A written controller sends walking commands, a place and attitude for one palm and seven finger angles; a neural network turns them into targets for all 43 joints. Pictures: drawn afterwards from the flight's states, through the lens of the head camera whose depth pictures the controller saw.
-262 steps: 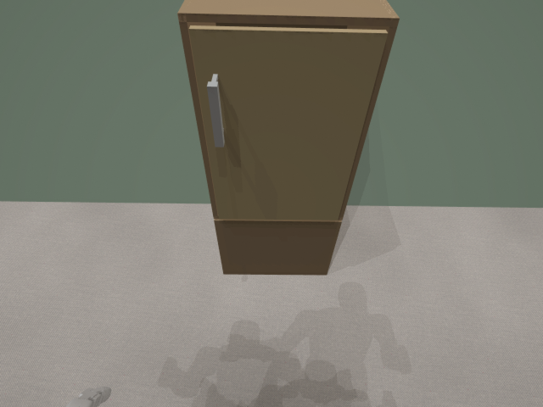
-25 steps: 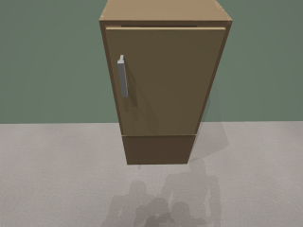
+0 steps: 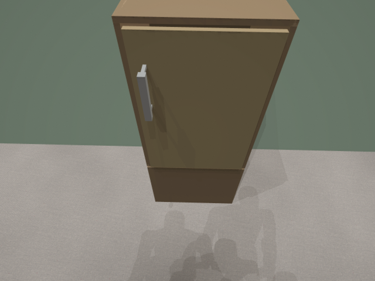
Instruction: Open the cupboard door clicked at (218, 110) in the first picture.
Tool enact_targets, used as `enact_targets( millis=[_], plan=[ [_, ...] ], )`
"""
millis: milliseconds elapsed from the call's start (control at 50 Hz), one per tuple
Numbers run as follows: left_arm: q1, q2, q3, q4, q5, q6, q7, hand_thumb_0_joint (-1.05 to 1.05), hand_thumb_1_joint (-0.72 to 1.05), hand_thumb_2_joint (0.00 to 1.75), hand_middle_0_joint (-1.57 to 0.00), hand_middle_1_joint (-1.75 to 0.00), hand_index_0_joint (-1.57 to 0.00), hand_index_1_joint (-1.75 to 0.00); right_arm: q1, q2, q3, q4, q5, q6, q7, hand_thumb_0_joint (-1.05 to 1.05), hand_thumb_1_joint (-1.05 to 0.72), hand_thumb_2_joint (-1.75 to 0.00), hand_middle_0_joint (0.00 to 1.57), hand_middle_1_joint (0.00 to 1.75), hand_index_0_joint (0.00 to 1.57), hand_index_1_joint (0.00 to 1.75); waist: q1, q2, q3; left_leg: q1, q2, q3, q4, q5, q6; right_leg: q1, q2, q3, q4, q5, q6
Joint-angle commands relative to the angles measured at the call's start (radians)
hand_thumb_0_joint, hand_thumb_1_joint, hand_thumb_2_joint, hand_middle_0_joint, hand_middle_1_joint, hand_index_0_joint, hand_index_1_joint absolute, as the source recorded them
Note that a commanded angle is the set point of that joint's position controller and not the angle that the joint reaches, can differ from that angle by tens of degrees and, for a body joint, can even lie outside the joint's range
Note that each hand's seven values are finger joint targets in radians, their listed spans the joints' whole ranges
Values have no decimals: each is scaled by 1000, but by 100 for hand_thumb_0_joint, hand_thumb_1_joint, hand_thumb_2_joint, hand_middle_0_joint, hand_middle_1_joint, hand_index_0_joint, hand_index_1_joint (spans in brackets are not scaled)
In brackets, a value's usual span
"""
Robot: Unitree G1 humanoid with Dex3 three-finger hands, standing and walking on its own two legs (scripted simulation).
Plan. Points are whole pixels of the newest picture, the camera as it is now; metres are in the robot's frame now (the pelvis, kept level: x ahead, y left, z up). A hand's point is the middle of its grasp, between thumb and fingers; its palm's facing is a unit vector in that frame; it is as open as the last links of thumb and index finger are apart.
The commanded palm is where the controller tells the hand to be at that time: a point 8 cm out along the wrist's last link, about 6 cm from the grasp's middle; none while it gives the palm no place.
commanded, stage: shuffle to correct the standing spot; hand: left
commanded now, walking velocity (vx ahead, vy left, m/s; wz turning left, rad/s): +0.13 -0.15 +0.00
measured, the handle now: (146, 94) +0.58 +0.15 +0.06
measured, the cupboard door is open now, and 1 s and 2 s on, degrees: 0 0 0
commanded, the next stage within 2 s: come to a stop and stand still in 0.42 s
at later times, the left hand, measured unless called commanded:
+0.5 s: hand out of the picture +0.12 +0.16 -0.16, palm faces +0.04 -0.99 -0.17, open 7.3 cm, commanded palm none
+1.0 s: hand out of the picture +0.10 +0.10 -0.15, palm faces +0.10 -0.96 -0.26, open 7.3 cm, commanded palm none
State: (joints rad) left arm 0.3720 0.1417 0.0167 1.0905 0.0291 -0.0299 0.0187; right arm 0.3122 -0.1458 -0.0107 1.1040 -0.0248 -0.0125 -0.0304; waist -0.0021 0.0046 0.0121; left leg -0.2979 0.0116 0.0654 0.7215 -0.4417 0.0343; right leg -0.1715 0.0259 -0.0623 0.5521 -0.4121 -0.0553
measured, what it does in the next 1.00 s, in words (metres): steps to the right: left foot, then right foot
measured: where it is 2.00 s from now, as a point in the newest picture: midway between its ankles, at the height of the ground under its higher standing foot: outside the picture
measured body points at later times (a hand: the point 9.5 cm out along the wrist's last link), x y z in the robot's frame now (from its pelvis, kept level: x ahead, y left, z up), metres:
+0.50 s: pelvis +0.07 -0.03 +0.01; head +0.10 +0.00 +0.46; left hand +0.12 +0.21 -0.15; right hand +0.10 -0.26 -0.13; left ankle +0.09 +0.09 -0.73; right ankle +0.08 -0.20 -0.65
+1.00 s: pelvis +0.06 -0.09 +0.01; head +0.09 -0.10 +0.46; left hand +0.09 +0.15 -0.13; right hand +0.12 -0.33 -0.15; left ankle +0.04 +0.04 -0.68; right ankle +0.10 -0.20 -0.73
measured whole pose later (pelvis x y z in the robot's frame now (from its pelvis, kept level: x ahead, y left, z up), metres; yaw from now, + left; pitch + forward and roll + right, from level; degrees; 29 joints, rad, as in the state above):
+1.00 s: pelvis +0.06 -0.09 +0.01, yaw +2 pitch +0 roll +3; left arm 0.23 0.17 0.04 0.97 0.03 0.00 0.04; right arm 0.20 -0.19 -0.05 0.99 -0.02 0.06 0.01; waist 0.03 -0.02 0.06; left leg -0.41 -0.01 0.05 0.90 -0.42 -0.05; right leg -0.30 -0.08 -0.08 0.50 -0.21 -0.02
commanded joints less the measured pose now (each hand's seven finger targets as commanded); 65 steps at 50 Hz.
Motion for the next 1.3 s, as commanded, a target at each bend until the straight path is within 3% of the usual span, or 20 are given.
enact_targets(
  millis=[0, 140, 160, 180, 200, 220, 260, 360, 500, 560, 600, 620, 660, 700, 840, 960, 1060, 1100, 1140, 1280],
  plan=[
    [230, 115, 33, 27, 10, -14, 22, 0, 90, 90, -20, -30, -20, -30, -141, -54, -25, -118, 4, -35, 3, 0, -90, -90, 20, 30, 20, 30, 75, -118, 68, -418, 22, 0, 332, -132, 1, 275, -316, 305, -172, 896, -217],
    [72, 121, 30, -15, -1, 1, 15, 0, 90, 90, -20, -30, -20, -30, 35, -30, -24, -68, 7, -29, 1, 0, -90, -90, 20, 30, 20, 30, -70, -89, -9, 107, -12, 101, -149, 252, 1, -18, -142, 77, -26, 759, -89],
    [76, 114, 31, -22, -8, 5, 10, 0, 90, 90, -20, -30, -20, -30, 141, -83, -37, -38, 3, -30, -13, 0, -90, -90, 20, 30, 20, 30, -109, -42, -71, 294, 57, 21, -212, 377, 24, -111, -120, 71, 142, 667, -54],
    [118, 62, 27, -34, -17, 7, 4, 0, 90, 90, -20, -30, -20, -30, 224, -193, -61, -30, -10, -35, -26, 0, -90, -90, 20, 30, 20, 30, -121, 206, -153, 444, 356, -351, -256, 649, 148, -304, -29, -3, 437, 225, 16],
    [120, 80, 26, -58, -15, 8, 5, 0, 90, 90, -20, -30, -20, -30, 256, -244, -60, -37, 1, -29, -31, 0, -90, -90, 20, 30, 20, 30, -111, 243, -203, 442, 545, -595, -364, 824, 265, -381, 3, 64, 667, -179, 22],
    [92, 114, 42, -68, -1, 22, 7, 0, 90, 90, -20, -30, -20, -30, 174, -241, -60, -59, 7, -17, -26, 0, -90, -90, 20, 30, 20, 30, -84, 120, -115, 286, 550, -524, -399, 627, 293, -387, -46, 122, 735, -164, 16],
    [14, 80, 46, -76, 17, 38, -2, 0, 90, 90, -20, -30, -20, -30, 35, -157, -42, -90, 0, -27, -30, 0, -90, -90, 20, 30, 20, 30, -25, 90, 94, 26, 445, -402, -457, 523, 211, -429, -86, 121, 757, -25, 45],
    [93, 21, 44, -61, 10, 77, -19, 0, 90, 90, -20, -30, -20, -30, -35, -134, -41, -120, -4, -39, -21, 0, -90, -90, 20, 30, 20, 30, 47, 125, 37, -76, 269, -70, -451, 545, 106, -304, -83, 58, 643, 175, 87],
    [-119, 59, 47, -163, 0, 80, -24, 0, 90, 90, -20, -30, -20, -30, 20, -211, -79, -122, -17, -6, -13, 0, -90, -90, 20, 30, 20, 30, -26, 178, 0, 58, 294, -122, -411, 507, 122, -289, -85, 3, 282, 72, 105],
    [-74, 59, 46, -159, -5, 47, -19, 0, 90, 90, -20, -30, -20, -30, -3, -208, -83, -134, -17, 5, -4, 0, -90, -90, 20, 30, 20, 30, -1, 214, -54, 45, 255, -115, -302, 468, 85, -123, -54, -23, 41, 102, 88],
    [27, 140, 57, -122, 1, 12, -6, 0, 90, 90, -20, -30, -20, -30, 30, -128, -68, -127, -1, 8, 10, 0, -90, -90, 20, 30, 20, 30, 38, -34, -117, -64, 117, -31, -89, 153, -15, 101, -156, 81, -182, 345, 82],
    [12, 233, 66, -122, 6, 0, 7, 0, 90, 90, -20, -30, -20, -30, 46, -32, -45, -152, 8, 13, 11, 0, -90, -90, 20, 30, 20, 30, 21, -325, -111, -204, 14, 13, 61, -148, -60, 111, -379, 307, -203, 577, 32],
    [-51, 235, 50, -156, 3, 7, 8, 0, 90, 90, -20, -30, -20, -30, 18, -37, -47, -162, 11, 26, 9, 0, -90, -90, 20, 30, 20, 30, 16, -163, -73, -149, 30, -72, 173, -162, -47, -31, -419, 265, -192, 662, -88],
    [-96, 193, 49, -154, -4, -2, 15, 0, 90, 90, -20, -30, -20, -30, 20, -71, -51, -126, 7, 39, 11, 0, -90, -90, 20, 30, 20, 30, 3, -292, -51, -205, 25, -63, 291, -76, -71, 5, -357, 259, -170, 794, -67],
    [-77, 211, 74, -161, -4, 15, 34, 0, 90, 90, -20, -30, -20, -30, -50, -95, -61, -140, 3, 64, 30, 0, -90, -90, 20, 30, 20, 30, 40, -148, -18, -252, 15, -67, 366, 36, -100, 13, -387, 238, -217, 559, -128],
    [-68, 230, 82, -161, 10, 27, 29, 0, 90, 90, -20, -30, -20, -30, -94, -68, -47, -175, 10, 48, 37, 0, -90, -90, 20, 30, 20, 30, 57, -188, -38, -127, 2, -30, 71, 7, -78, -22, -366, 256, -233, 336, -134],
    [-115, 181, 67, -156, -5, 46, 17, 0, 90, 90, -20, -30, -20, -30, 63, -83, -40, -119, 13, 22, 25, 0, -90, -90, 20, 30, 20, 30, -20, -93, -58, 268, 8, 1, -325, 183, -47, -254, -209, 136, -134, 6, -12],
    [-110, 77, 42, -177, -9, 51, 7, 0, 90, 90, -20, -30, -20, -30, 64, -202, -59, -143, -5, 18, 16, 0, -90, -90, 20, 30, 20, 30, -29, 288, 24, 143, 307, -384, -549, -47, 83, -371, -59, -29, 147, -124, 69],
    [-134, 78, 40, -170, 3, 42, 0, 0, 90, 90, -20, -30, -20, -30, 8, -172, -46, -151, -15, 9, 9, 0, -90, -90, 20, 30, 20, 30, -13, 212, 101, -6, 331, -414, -600, -65, 163, -352, -80, 38, 348, -68, 54],
    [-87, 47, 23, -89, -4, 31, -13, 0, 90, 90, -20, -30, -20, -30, 23, -118, -27, -112, -6, -18, -10, 0, -90, -90, 20, 30, 20, 30, -8, 104, 59, 124, 230, -203, -494, 404, 123, -266, -72, 28, 261, 30, 71]
  ],
)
